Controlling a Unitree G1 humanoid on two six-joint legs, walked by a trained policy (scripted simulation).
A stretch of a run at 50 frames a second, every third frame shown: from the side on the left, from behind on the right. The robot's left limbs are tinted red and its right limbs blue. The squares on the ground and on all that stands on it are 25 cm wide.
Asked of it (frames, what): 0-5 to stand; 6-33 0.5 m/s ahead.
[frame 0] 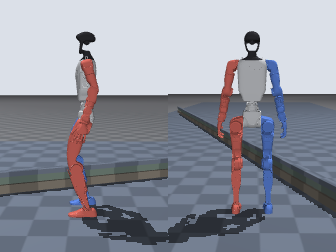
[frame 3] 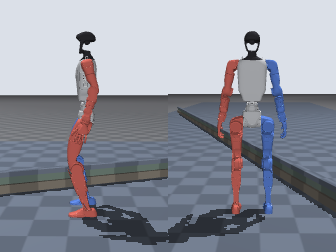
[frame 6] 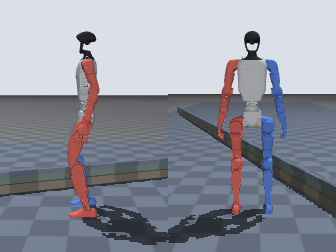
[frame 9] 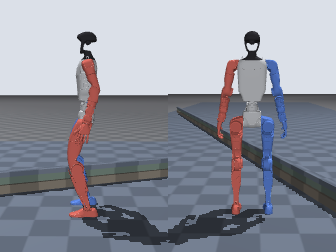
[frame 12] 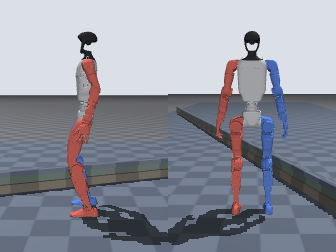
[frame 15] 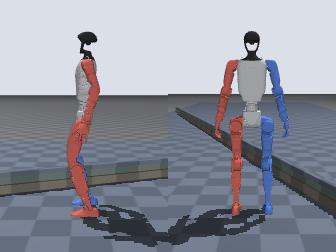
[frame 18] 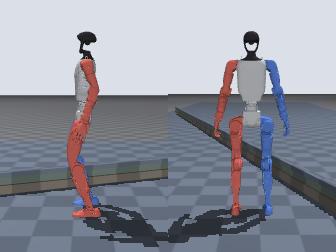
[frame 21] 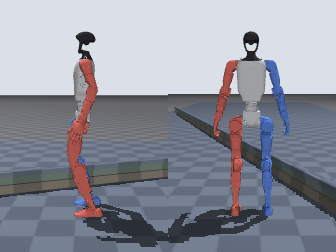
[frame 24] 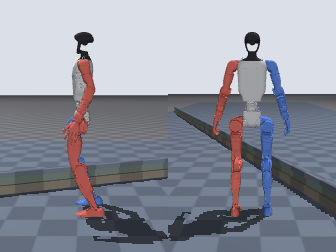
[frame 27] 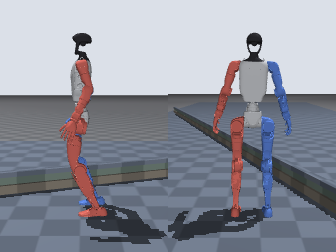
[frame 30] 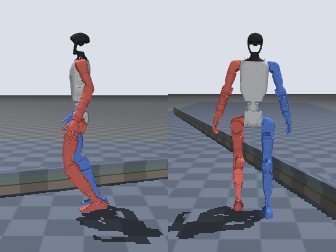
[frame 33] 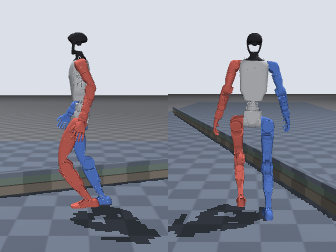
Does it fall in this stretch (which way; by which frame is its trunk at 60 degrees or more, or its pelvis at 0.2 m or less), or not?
no
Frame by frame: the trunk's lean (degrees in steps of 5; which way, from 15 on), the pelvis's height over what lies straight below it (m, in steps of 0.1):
0: 0, 0.8
3: 0, 0.8
6: 0, 0.8
9: 0, 0.8
12: 0, 0.8
15: 5, 0.8
18: 5, 0.8
21: 5, 0.8
24: 0, 0.8
27: 0, 0.8
30: 0, 0.8
33: 5, 0.8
